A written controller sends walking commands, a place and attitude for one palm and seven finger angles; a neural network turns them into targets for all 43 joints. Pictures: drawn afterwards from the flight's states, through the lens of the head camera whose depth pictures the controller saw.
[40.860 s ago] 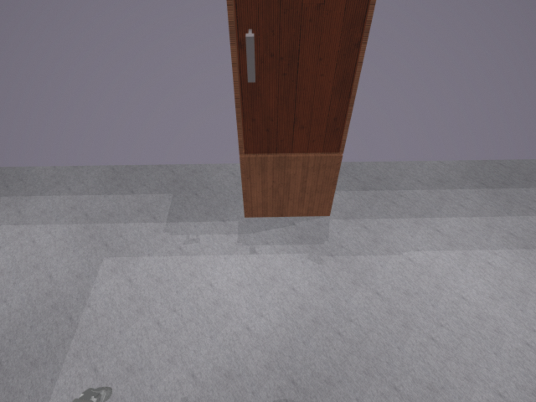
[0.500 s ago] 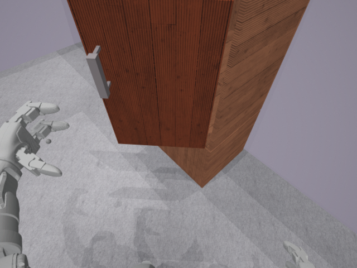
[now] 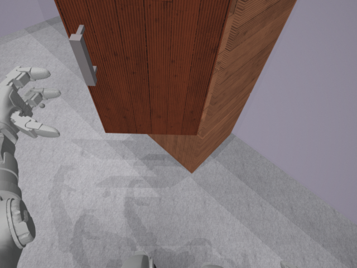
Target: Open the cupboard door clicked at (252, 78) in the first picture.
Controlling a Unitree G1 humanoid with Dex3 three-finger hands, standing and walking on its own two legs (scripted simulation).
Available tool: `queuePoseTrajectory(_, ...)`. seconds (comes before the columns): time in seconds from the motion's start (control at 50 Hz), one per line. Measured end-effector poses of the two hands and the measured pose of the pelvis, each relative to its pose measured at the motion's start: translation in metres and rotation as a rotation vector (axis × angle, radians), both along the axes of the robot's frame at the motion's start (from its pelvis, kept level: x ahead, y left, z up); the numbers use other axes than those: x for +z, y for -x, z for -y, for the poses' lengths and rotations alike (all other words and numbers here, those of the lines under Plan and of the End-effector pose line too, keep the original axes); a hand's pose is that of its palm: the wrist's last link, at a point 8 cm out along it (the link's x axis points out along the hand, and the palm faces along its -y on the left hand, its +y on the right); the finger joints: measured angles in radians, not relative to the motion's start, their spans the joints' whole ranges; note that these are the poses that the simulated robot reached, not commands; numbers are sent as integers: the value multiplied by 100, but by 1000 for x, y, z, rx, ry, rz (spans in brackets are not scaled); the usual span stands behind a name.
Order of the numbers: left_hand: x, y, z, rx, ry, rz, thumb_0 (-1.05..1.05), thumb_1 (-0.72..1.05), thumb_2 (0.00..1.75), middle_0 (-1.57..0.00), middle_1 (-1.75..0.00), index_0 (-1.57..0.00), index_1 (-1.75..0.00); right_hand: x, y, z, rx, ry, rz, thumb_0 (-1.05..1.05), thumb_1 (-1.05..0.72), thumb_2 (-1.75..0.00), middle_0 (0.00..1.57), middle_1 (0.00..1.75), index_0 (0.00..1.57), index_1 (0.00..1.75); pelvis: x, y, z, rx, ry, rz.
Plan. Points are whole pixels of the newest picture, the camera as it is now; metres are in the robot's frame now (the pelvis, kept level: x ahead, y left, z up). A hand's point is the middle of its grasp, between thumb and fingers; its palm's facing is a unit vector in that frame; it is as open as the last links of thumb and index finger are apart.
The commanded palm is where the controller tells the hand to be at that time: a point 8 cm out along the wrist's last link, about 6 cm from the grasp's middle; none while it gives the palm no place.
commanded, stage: move the hooked fingers beside the handle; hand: left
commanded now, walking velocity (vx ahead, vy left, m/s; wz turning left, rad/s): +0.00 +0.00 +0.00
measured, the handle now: (86, 56) +0.60 +0.23 +0.09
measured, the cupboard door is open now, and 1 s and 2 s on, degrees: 44 44 44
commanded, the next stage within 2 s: slide the fingers in behind the handle in 1.50 s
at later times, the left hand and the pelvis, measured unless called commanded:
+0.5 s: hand (54, 79) +0.50 +0.28 +0.11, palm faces +0.01 -1.00 +0.02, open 14.0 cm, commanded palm +0.49 +0.33 +0.09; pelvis +0.00 +0.00 -0.01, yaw -1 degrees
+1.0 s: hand (49, 70) +0.53 +0.30 +0.11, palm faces +0.03 -1.00 +0.01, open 14.0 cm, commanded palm +0.52 +0.33 +0.09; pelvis +0.02 +0.00 -0.02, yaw -3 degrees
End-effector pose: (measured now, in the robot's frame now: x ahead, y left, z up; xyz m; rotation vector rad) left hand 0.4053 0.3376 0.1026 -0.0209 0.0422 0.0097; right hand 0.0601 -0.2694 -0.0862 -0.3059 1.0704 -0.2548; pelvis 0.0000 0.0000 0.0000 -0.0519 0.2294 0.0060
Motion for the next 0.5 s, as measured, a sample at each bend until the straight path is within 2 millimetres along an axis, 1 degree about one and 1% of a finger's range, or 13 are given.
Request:
queuePoseTrajectory(0.12, 3, -13, -10, 15, -15, 53, -1, -50, 30, -30, -120, -30, -120, -3, 20, 1, -26, 15, -86, 1, -90, -90, 20, 30, 20, 30, -3, -1, -3, -6, 8, -25)
queuePoseTrajectory(0.2, 2, -23, -12, -3, -8, 36, -1, -50, 30, -30, -120, -30, -120, -4, 33, 2, -43, 31, -143, 1, -90, -90, 20, 30, 20, 30, -6, -1, -5, 0, 15, -41)
queuePoseTrajectory(0.28, 1, -37, -8, -22, -21, 26, -1, -50, 30, -30, -120, -30, -120, -5, 43, 3, -56, 46, -187, 1, -90, -90, 20, 30, 20, 30, -8, 0, -7, 4, 20, -61)
queuePoseTrajectory(0.4, 6, -57, 1, -19, -4, 51, -1, -50, 30, -30, -120, -30, -120, -5, 56, 3, -84, 48, -228, 1, -90, -90, 20, 30, 20, 30, -9, -1, -7, -3, 23, -81)
queuePoseTrajectory(0.5, 4, -74, 4, 2, -6, 2, -1, -50, 30, -30, -120, -30, -120, -6, 66, 2, -109, 45, -252, 1, -90, -90, 20, 30, 20, 30, -12, 0, -5, -8, 24, -100)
